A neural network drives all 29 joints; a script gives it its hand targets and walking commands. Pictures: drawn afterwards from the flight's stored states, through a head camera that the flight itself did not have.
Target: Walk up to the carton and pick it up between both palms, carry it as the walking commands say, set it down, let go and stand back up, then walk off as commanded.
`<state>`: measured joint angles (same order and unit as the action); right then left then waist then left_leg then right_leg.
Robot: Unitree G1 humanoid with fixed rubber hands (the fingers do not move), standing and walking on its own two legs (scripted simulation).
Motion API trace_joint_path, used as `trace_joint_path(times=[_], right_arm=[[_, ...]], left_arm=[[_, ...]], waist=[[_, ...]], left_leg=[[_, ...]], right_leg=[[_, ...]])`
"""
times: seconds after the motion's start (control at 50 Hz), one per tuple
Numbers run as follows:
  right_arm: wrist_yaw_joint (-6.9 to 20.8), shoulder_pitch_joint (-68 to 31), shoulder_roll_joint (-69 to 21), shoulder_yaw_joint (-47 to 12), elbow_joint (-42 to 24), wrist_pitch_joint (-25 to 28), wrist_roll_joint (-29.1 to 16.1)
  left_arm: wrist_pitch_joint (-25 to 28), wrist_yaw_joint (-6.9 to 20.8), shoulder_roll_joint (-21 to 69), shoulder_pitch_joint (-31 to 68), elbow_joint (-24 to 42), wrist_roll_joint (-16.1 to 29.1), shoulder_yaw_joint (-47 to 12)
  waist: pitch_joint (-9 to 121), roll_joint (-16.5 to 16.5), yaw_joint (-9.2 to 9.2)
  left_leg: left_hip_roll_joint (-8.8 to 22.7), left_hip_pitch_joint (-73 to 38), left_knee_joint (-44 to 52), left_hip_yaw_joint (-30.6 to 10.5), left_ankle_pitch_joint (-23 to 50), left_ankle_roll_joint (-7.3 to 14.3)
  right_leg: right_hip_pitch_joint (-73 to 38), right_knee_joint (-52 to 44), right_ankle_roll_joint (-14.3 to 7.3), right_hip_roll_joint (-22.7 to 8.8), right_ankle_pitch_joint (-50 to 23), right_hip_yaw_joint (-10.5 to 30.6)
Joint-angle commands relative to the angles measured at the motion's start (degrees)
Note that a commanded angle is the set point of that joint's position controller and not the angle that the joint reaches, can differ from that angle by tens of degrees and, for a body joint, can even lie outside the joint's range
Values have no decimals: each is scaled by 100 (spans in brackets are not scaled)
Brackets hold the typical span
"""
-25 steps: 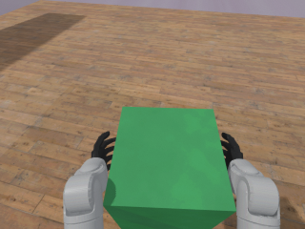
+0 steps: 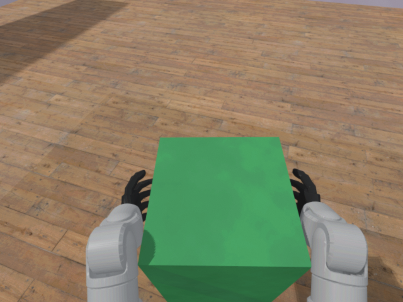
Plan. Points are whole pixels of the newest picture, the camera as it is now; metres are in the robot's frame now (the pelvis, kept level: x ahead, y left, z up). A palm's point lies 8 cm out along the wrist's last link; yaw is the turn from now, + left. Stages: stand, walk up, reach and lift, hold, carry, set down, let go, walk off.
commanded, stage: carry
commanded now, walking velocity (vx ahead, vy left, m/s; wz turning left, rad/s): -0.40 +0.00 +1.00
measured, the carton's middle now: (218, 227) +0.27 -0.01 +0.01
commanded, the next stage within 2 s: none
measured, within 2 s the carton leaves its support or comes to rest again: neither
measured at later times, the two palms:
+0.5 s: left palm out of the picture +0.02 +0.21 +0.10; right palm (272, 285) +0.14 -0.07 +0.10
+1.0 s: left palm out of the picture -0.29 +0.15 +0.10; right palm out of the picture -0.05 -0.05 +0.09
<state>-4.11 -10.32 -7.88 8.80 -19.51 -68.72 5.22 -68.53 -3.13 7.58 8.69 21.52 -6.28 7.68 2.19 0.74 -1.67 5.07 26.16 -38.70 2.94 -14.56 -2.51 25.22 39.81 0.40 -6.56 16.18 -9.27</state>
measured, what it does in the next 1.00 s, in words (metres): walks backwards, turning left: right foot, then left foot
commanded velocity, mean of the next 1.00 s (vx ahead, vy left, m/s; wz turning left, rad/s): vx -0.40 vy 0.00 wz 1.00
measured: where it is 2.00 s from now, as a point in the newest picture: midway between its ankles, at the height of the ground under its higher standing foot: outside the picture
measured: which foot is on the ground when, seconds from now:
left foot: down 0.00-0.20, up 0.22-0.48, down 0.50-0.88, up 0.90-1.00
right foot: down 0.00-0.02, up 0.04-0.18, down 0.20-0.52, up 0.54-0.86, down 0.88-1.00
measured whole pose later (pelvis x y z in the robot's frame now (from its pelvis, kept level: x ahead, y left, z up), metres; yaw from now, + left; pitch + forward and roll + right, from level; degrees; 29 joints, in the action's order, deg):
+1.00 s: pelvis -0.34 -0.15 +0.03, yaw +52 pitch +3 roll +3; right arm -4.1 -5.7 -7.3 6.8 -24.6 -67.6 5.4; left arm -66.2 -3.9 7.4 5.4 23.8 -4.0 5.9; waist -0.6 -0.8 -2.1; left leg -5.3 39.8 -66.1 -1.0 -22.4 -6.2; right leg 16.7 28.2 -0.8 -5.0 14.1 -5.5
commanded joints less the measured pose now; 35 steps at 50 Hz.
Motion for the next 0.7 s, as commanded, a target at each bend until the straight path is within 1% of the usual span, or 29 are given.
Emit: trace_joint_path(times=[0.0, 0.02, 0.04, 0.06, 0.08, 0.14, 0.16, 0.18, 0.2, 0.22, 0.24, 0.26, 0.28, 0.3, 0.32, 0.34, 0.38, 0.42, 0.44, 0.46, 0.48, 0.5, 0.52, 0.54, 0.56, 0.58, 0.62, 0.64, 0.68], right_arm=[[1499, -2184, -4809, -4329, -443, -80, -2246], [1476, -2175, -4818, -4296, -548, -64, -2210], [1460, -2263, -4815, -4291, -752, -37, -2222], [1436, -2234, -4835, -4251, -799, -7, -2170], [1413, -2138, -4837, -4221, -840, 31, -2104], [1353, -1867, -4842, -4225, -1018, 116, -1997], [1327, -1785, -4831, -4262, -1043, 130, -1973], [1298, -1712, -4809, -4322, -1057, 136, -1948], [1278, -1628, -4785, -4401, -1102, 127, -1937], [1293, -1911, -4692, -4491, -1402, 123, -2001], [1308, -1897, -4667, -4547, -1218, 165, -1943], [1329, -1851, -4734, -4600, -1186, 182, -2031], [1343, -1957, -4778, -4672, -1214, 182, -2141], [1339, -2055, -4785, -4728, -1268, 177, -2229], [1329, -2066, -4750, -4742, -1282, 174, -2302], [1322, -2077, -4682, -4745, -1336, 161, -2356], [1321, -1993, -4540, -4702, -1227, 90, -2404], [1348, -1875, -4468, -4660, -1001, 0, -2427], [1373, -1805, -4484, -4642, -843, -40, -2422], [1406, -1779, -4511, -4624, -712, -67, -2405], [1442, -1766, -4507, -4576, -601, -93, -2376], [1468, -1784, -4503, -4488, -505, -117, -2395], [1511, -1657, -4575, -4475, -561, -42, -2257], [1531, -1916, -4784, -4508, -710, -50, -2285], [1544, -2018, -4851, -4406, -659, 0, -2225], [1541, -2113, -4877, -4301, -707, 74, -2171], [1495, -2123, -4890, -4162, -831, 195, -2071], [1451, -2044, -4822, -4133, -880, 224, -2032], [1361, -1740, -4673, -4065, -927, 212, -1944]], left_arm=[[-10, 1202, 4918, 2304, 397, 2073, -4182], [7, 1206, 4968, 2326, 380, 2127, -4245], [46, 1207, 5024, 2367, 455, 2193, -4340], [74, 1213, 5078, 2382, 501, 2259, -4397], [111, 1225, 5101, 2385, 580, 2314, -4459], [214, 1238, 5113, 2238, 845, 2391, -4525], [225, 1247, 5092, 2131, 853, 2383, -4502], [228, 1264, 5066, 1998, 801, 2355, -4458], [226, 1281, 4942, 1867, 671, 2305, -4396], [262, 1287, 4976, 1746, 722, 2305, -4439], [204, 1296, 4938, 1893, 798, 2426, -4374], [212, 1302, 4921, 1881, 903, 2381, -4379], [227, 1312, 4868, 1851, 937, 2304, -4366], [219, 1322, 4815, 1828, 945, 2252, -4348], [210, 1321, 4746, 1771, 968, 2209, -4311], [203, 1313, 4660, 1702, 971, 2166, -4261], [169, 1264, 4512, 1519, 864, 2017, -4165], [119, 1218, 4405, 1366, 671, 1862, -4082], [93, 1199, 4395, 1344, 557, 1805, -4048], [65, 1186, 4414, 1322, 440, 1760, -4024], [34, 1182, 4443, 1305, 335, 1721, -4007], [-3, 1180, 4490, 1289, 172, 1703, -4009], [9, 1206, 4589, 1524, 417, 1775, -4097], [57, 1244, 4728, 1953, 407, 1807, -4261], [86, 1272, 4895, 2154, 425, 1981, -4377], [135, 1301, 5028, 2449, 548, 2223, -4507], [234, 1319, 5196, 2728, 813, 2544, -4675], [249, 1301, 5131, 2788, 916, 2619, -4715], [205, 1251, 4939, 2607, 963, 2625, -4721]], waist=[[1669, -1565, 63], [1716, -2019, 55], [1837, -1765, 73], [1891, -1559, 108], [1891, -1516, 118], [2177, -1413, 92], [2233, -1318, 128], [2224, -992, 189], [2043, 537, 180], [1826, 2445, 169], [1631, 1840, 141], [1607, 1078, 86], [1486, 832, 51], [1384, 893, 56], [1434, 940, 71], [1516, 1073, 121], [1706, 1278, 201], [1781, 1399, 257], [1752, 1373, 227], [1629, 1084, 182], [1333, 421, 163], [1116, -1017, 255], [1191, -2668, 170], [1298, -1888, 128], [1355, -1445, 159], [1235, -1209, 172], [1312, -1258, 155], [1393, -1294, 133], [1532, -1267, 100]], left_leg=[[1322, -953, 985, -1859, 4108, 725], [1563, -1168, 1312, -2224, 4495, 982], [1480, -1298, 1368, -2196, 4435, 1002], [1290, -1359, 1355, -1982, 4168, 897], [1129, -1381, 1369, -1845, 3941, 787], [822, -1553, 1482, -1786, 3482, 581], [690, -1373, 1446, -1708, 3189, 441], [419, -887, 1238, -1470, 2451, 182], [-293, 285, 349, -756, 815, -166], [-689, 1064, -1643, 127, -1945, -217], [-436, 908, -3277, -334, -2318, -167], [-457, 710, -4024, -433, -1986, -86], [-385, 687, -4049, -372, -1536, -64], [-348, 847, -3658, -326, -1188, -116], [-440, 836, -3096, -92, -1018, -209], [-487, 768, -2523, 65, -1077, -247], [-452, 347, -1511, 154, -1402, -168], [-466, -46, -602, 224, -1426, -36], [-492, -324, 43, 254, -1111, 17], [-465, -684, 946, 201, -369, 16], [-215, -1120, 1715, -233, 297, 12], [1102, -1711, 1765, -1895, 2410, 247], [2269, -1680, 1426, -3309, 5469, 1189], [1767, -1430, 1237, -2678, 5749, 1156], [1389, -1068, 1317, -2068, 4662, 862], [1023, -858, 1409, -1723, 3623, 604], [603, -859, 1511, -1496, 2160, 501], [526, -999, 1586, -1652, 1690, 469], [523, -1330, 1760, -2130, 1461, 437]], right_leg=[[-20, 904, 165, -30, -166, 99], [379, 1471, 234, 296, 1585, 189], [499, 1776, 253, 311, 1777, 520], [486, 1674, 241, 304, 1494, 668], [420, 1390, 219, 371, 1224, 650], [-337, 253, 206, 605, 927, 555], [-865, -456, 167, 585, 670, 522], [-1587, -1435, 83, 342, 314, 662], [-2195, -2136, -280, -947, -529, 1860], [-1487, -2101, -1274, -2723, -2600, 2767], [-1131, -1883, -1608, -2709, -4332, 2378], [-980, -1621, -1398, -2216, -4900, 1525], [-1043, -1427, -1056, -1773, -4656, 852], [-1398, -1150, -872, -1450, -4624, 452], [-1757, -915, -800, -1224, -4702, 198], [-2073, -828, -791, -1186, -4855, 91], [-2351, -773, -844, -1455, -5048, 83], [-2385, -739, -851, -1722, -4887, 184], [-2238, -602, -716, -1744, -4608, 89], [-1890, -313, -454, -1641, -3962, -114], [-1036, 152, -104, -1436, -2374, -235], [453, 772, 329, -983, 1406, -258], [1493, 1792, 586, -212, 2871, 132], [1250, 2595, 523, -160, 2460, 796], [1075, 2874, 399, -47, 1678, 870], [994, 2993, 336, -14, 1004, 898], [977, 2910, 298, 103, 385, 889], [976, 2717, 308, 222, 352, 885], [895, 2166, 352, 450, 559, 888]])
